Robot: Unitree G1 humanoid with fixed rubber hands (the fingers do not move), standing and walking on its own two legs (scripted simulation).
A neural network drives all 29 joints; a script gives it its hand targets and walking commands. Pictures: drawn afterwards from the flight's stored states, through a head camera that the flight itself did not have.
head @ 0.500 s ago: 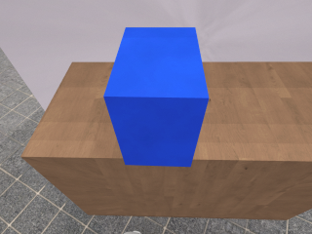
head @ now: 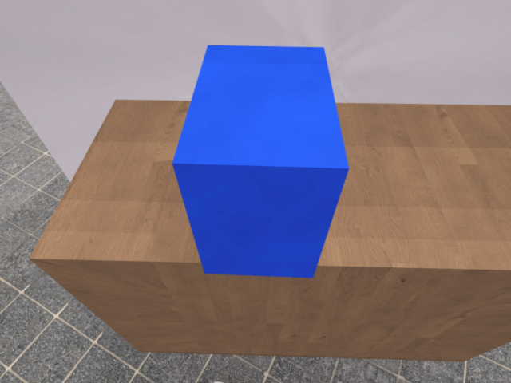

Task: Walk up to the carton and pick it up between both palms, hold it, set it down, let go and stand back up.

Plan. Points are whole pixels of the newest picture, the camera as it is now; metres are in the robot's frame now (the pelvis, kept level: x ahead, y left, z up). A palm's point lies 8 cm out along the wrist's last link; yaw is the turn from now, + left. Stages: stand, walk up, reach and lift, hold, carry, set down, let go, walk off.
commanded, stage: walk up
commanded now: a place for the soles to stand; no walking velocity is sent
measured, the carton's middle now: (261, 165) +0.45 -0.01 +0.09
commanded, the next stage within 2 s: reach and lift in 0.28 s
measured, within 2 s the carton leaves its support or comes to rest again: neither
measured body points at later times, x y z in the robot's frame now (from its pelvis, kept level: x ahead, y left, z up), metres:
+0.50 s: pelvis +0.00 -0.01 -0.02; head +0.02 -0.01 +0.43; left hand +0.19 +0.28 -0.09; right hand +0.14 -0.32 -0.12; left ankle +0.05 +0.12 -0.71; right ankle +0.01 -0.13 -0.71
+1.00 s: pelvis -0.03 -0.01 +0.02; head +0.01 +0.02 +0.47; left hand +0.16 +0.28 -0.05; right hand +0.13 -0.26 -0.05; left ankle +0.05 +0.12 -0.71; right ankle +0.01 -0.13 -0.71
